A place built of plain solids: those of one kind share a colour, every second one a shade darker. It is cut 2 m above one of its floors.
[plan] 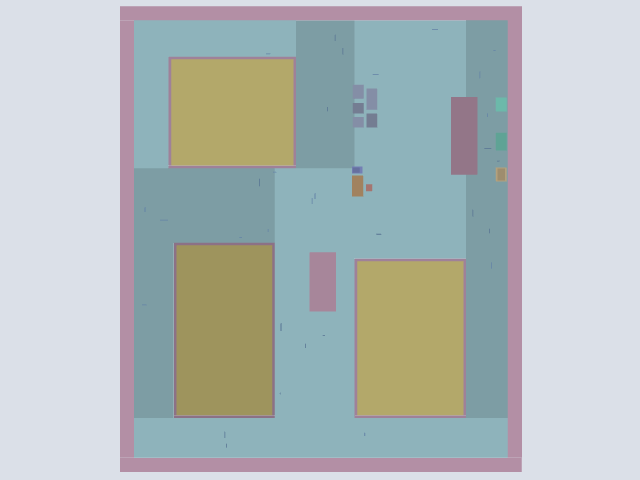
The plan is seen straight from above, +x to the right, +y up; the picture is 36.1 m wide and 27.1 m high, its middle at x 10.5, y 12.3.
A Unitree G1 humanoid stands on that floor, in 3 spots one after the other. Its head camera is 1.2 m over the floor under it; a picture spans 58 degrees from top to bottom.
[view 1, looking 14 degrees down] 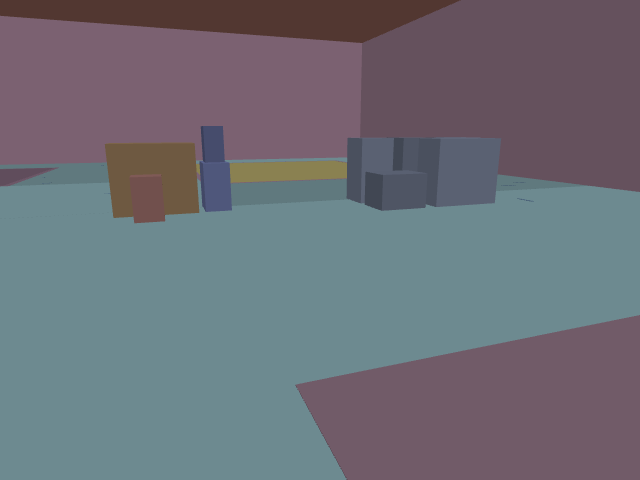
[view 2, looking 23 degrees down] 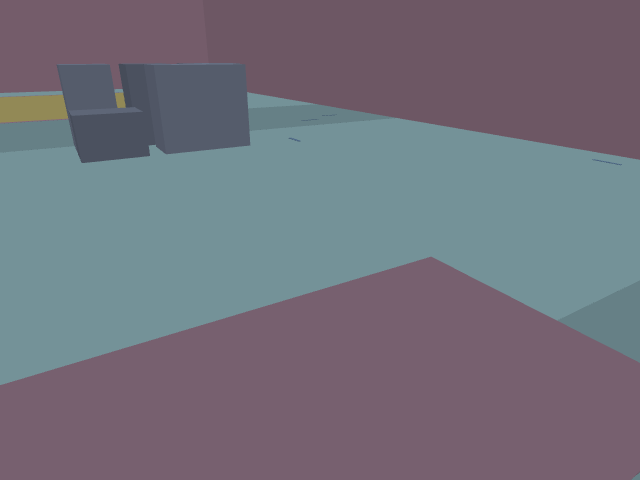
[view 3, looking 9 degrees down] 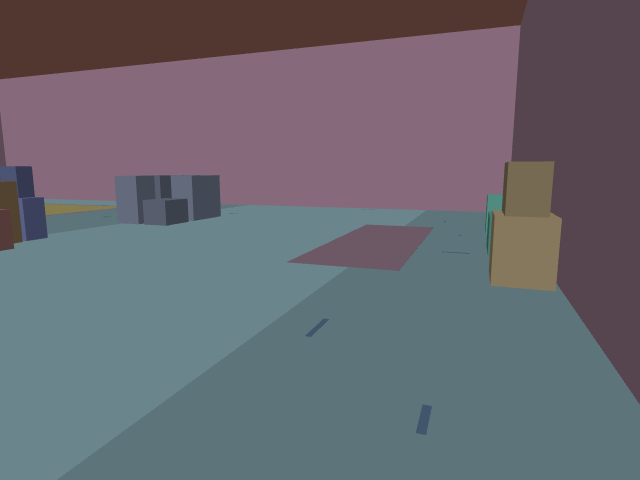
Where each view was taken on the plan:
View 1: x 19.70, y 15.45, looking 160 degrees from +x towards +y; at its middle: floor_deck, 4.97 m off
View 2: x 19.70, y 18.45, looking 149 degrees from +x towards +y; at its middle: floor_deck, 3.07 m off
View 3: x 20.25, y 10.80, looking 110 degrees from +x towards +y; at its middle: floor_deck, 7.68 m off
